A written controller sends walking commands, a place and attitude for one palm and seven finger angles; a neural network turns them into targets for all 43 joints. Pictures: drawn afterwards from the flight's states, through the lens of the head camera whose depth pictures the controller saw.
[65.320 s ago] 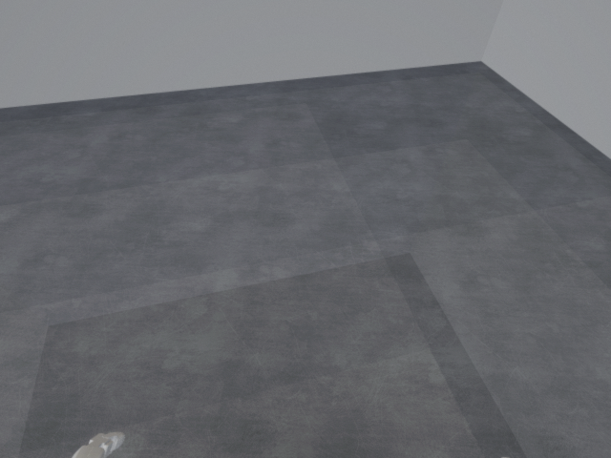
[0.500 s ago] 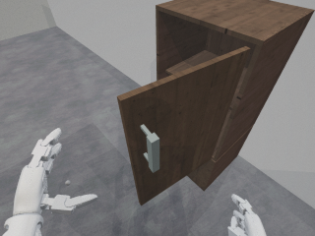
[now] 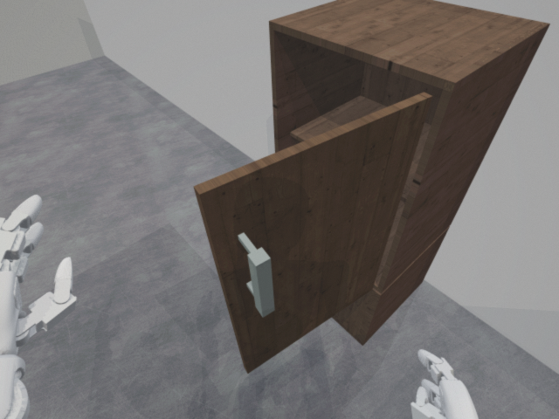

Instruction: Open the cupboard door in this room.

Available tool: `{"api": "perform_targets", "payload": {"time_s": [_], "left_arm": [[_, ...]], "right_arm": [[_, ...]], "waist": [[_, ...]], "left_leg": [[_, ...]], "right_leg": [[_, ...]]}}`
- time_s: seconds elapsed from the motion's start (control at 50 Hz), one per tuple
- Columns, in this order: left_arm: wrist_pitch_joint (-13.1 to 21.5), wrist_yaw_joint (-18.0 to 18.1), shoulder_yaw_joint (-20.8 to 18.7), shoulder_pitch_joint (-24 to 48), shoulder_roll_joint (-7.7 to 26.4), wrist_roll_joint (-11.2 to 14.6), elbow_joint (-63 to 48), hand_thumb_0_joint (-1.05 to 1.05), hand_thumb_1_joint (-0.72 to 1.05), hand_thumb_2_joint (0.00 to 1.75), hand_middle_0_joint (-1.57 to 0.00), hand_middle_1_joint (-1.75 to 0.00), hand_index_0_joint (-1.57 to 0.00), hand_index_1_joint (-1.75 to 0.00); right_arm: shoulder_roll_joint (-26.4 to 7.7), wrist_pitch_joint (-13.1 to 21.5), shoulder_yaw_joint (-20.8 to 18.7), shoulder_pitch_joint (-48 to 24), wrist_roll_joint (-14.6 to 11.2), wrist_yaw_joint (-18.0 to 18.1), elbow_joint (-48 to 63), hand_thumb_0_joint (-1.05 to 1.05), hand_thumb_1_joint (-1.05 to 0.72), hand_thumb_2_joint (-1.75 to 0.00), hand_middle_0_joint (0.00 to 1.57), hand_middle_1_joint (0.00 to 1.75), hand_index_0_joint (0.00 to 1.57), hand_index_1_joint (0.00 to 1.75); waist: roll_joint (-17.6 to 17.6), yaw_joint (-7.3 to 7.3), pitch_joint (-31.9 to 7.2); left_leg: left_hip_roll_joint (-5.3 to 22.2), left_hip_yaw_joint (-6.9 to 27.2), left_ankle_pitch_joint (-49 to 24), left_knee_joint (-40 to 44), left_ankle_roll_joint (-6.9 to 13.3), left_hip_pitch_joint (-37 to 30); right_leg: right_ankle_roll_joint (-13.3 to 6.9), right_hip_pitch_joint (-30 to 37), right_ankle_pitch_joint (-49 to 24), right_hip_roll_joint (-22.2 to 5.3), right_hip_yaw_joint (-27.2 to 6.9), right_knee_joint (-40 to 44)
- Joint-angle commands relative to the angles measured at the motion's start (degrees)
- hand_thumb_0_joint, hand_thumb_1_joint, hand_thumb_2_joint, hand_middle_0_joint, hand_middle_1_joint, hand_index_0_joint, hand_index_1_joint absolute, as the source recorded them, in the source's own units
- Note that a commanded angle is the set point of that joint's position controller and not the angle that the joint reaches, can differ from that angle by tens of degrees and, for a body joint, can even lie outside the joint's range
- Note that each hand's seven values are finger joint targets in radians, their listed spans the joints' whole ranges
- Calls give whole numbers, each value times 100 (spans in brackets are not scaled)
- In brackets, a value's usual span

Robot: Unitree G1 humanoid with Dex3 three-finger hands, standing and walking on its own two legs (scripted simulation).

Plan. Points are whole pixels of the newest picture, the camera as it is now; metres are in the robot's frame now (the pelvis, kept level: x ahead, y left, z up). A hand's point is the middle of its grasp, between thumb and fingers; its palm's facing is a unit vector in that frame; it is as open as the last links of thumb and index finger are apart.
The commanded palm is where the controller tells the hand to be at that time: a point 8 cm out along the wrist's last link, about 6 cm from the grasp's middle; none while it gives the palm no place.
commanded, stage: draw the hand back to the body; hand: left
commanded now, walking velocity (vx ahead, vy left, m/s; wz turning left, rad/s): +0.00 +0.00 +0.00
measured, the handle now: (255, 275) +0.31 +0.09 +0.04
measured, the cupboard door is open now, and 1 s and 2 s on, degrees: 82 82 82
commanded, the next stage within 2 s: step back with the hand held close in 0.32 s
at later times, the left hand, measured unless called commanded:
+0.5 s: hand (76, 296) +0.19 +0.25 +0.16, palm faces +0.45 -0.79 -0.42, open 7.5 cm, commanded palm +0.13 +0.29 +0.17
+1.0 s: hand (20, 349) +0.13 +0.28 +0.15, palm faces +0.42 -0.75 -0.52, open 7.4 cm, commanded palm +0.07 +0.31 +0.17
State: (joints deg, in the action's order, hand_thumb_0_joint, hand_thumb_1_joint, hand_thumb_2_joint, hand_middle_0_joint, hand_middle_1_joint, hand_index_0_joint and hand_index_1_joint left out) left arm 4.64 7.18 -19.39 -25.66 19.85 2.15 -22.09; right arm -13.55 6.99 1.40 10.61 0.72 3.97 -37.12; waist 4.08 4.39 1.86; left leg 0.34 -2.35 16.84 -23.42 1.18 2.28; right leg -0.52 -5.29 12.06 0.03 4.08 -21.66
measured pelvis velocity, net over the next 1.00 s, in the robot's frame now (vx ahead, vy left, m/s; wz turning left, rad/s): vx -0.08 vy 0.02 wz -0.02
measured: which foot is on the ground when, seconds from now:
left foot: down 0.00-1.00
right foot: down 0.00-1.00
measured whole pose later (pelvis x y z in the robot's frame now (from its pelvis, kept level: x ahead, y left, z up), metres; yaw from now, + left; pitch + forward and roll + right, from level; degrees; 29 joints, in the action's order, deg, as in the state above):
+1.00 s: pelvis -0.08 +0.02 -0.02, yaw -1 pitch -2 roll +1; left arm 10.6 8.4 -25.1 -30.6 23.7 -0.2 -29.4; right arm -12.4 2.9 -0.2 11.5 0.8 5.1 -30.8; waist -1.0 0.7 3.3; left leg -2.0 -5.0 15.0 -33.6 3.6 17.3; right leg 1.3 -21.4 10.3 -2.2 0.1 -33.2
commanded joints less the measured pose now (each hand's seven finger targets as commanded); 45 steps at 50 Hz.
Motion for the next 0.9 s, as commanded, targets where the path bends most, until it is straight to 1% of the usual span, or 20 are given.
{"api": "perform_targets", "payload": {"time_s": [0.0,0.02,0.16,0.24,0.36,0.38,0.4,0.42,0.44,0.46,0.48,0.5,0.56,0.62,0.64,0.7,0.74,0.78,0.84,0.88], "left_arm": [[348,37,-470,367,795,52,-966,0,90,90,-20,-30,-20,-30],[362,36,-487,395,826,52,-971,0,90,90,-20,-30,-20,-30],[421,72,-721,517,1132,9,-1173,0,90,90,-20,-30,-20,-30],[427,57,-679,502,1050,44,-1090,0,90,90,-20,-30,-20,-30],[434,34,-631,502,1009,43,-914,0,90,90,-20,-30,-20,-30],[445,26,-589,509,952,51,-957,0,90,90,-20,-30,-20,-30],[453,21,-586,487,955,37,-1017,0,90,90,-20,-30,-20,-30],[535,42,-599,1101,1112,27,-1652,0,90,90,-20,-30,-20,-30],[759,91,-1353,1347,1806,46,-1619,0,90,90,-20,-30,-20,-30],[849,60,-1293,1233,1722,6,-1365,0,90,90,-20,-30,-20,-30],[758,9,-961,517,1275,14,-941,0,90,90,-20,-30,-20,-30],[739,-14,-869,248,1170,-5,-982,0,90,90,-20,-30,-20,-30],[774,-11,-840,-225,1087,-1,-1062,0,90,90,-20,-30,-20,-30],[769,27,-1004,-539,1225,10,-1381,0,90,90,-20,-30,-20,-30],[776,40,-1062,-539,1304,6,-1540,0,90,90,-20,-30,-20,-30],[782,87,-1264,-703,1460,12,-1778,0,90,90,-20,-30,-20,-30],[803,114,-1317,-705,1483,5,-1860,0,90,90,-20,-30,-20,-30],[821,136,-1319,-733,1452,-4,-1907,0,90,90,-20,-30,-20,-30],[861,167,-1287,-670,1343,-67,-1876,0,90,90,-20,-30,-20,-30],[907,189,-1250,-489,1268,-136,-1932,0,90,90,-20,-30,-20,-30]], "right_arm": [[-555,282,-241,-669,-26,37,896,0,-90,-90,20,30,20,30],[-563,278,-246,-683,-21,38,902,0,-90,-90,20,30,20,30],[-549,301,-251,-749,-2,62,873,0,-90,-90,20,30,20,30],[-494,318,-249,-769,-11,71,874,0,-90,-90,20,30,20,30],[-525,334,-265,-762,-12,80,815,0,-90,-90,20,30,20,30],[-507,338,-256,-759,-5,71,838,0,-90,-90,20,30,20,30],[-513,348,-270,-755,-16,62,839,0,-90,-90,20,30,20,30],[-527,403,-255,-818,-14,53,879,0,-90,-90,20,30,20,30],[-624,302,-217,-637,-99,81,1092,0,-90,-90,20,30,20,30],[-550,217,-222,-607,-75,99,991,0,-90,-90,20,30,20,30],[-533,147,-248,-661,-51,93,986,0,-90,-90,20,30,20,30],[-582,83,-275,-628,-37,68,1043,0,-90,-90,20,30,20,30],[-652,-34,-346,-645,-32,80,1096,0,-90,-90,20,30,20,30],[-643,-166,-399,-640,-66,78,1277,0,-90,-90,20,30,20,30],[-641,-206,-411,-631,-74,84,1329,0,-90,-90,20,30,20,30],[-590,-282,-435,-668,-90,118,1446,0,-90,-90,20,30,20,30],[-585,-292,-450,-663,-91,134,1488,0,-90,-90,20,30,20,30],[-609,-278,-451,-651,-75,158,1509,0,-90,-90,20,30,20,30],[-663,-222,-454,-588,-42,165,1544,0,-90,-90,20,30,20,30],[-676,-146,-464,-519,-31,181,1558,0,-90,-90,20,30,20,30]], "waist": [[-115,-40,-343],[-232,-33,-317],[39,26,-523],[-165,4,-383],[-54,-4,-268],[-176,-10,-279],[-75,-11,-355],[100,-23,-693],[-303,-327,-39],[-329,-329,-31],[-614,-349,7],[-647,-347,-198],[-110,-351,-735],[-194,-342,-1276],[-334,-339,-1353],[-322,-326,-1381],[-281,-327,-1262],[24,-316,-1123],[328,-294,-809],[322,-309,-637]], "left_leg": [[164,159,-1808,373,-28,314],[157,163,-1774,381,-12,325],[101,162,-1746,365,-13,265],[100,121,-1595,362,18,259],[104,110,-1458,381,26,246],[106,125,-1465,394,31,261],[105,108,-1519,378,35,224],[78,139,-1595,353,35,97],[184,223,-1064,182,99,537],[157,293,-855,97,99,624],[168,281,-907,34,91,564],[178,235,-1058,-25,82,530],[287,214,-1600,-12,55,528],[425,257,-2341,-45,32,592],[435,292,-2436,-85,19,672],[466,357,-2611,-123,-4,859],[509,410,-2375,-56,17,1085],[584,523,-2179,74,45,1364],[830,727,-1135,503,226,2211],[948,797,-360,655,342,2777]], "right_leg": [[-72,358,-1109,-75,-284,279],[-69,366,-1116,-70,-278,290],[-96,504,-1139,-82,-339,303],[-64,384,-1050,-85,-361,388],[-70,317,-895,-89,-378,463],[-56,332,-903,-86,-363,449],[-60,350,-952,-83,-385,426],[-60,474,-1046,-99,-391,385],[-85,-326,-1300,-354,-981,671],[-115,-380,-1259,-510,-981,704],[-115,-523,-1231,-550,-979,731],[-107,-487,-1349,-572,-936,657],[-94,-239,-1963,-610,-787,267],[-32,45,-2588,-523,-689,-212],[-26,100,-2701,-502,-687,-292],[-35,52,-2869,-493,-688,-559],[-10,-43,-2611,-453,-701,-667],[0,-46,-2294,-389,-683,-830],[92,119,-1267,-196,-581,-1291],[117,311,-953,-158,-563,-1569]]}}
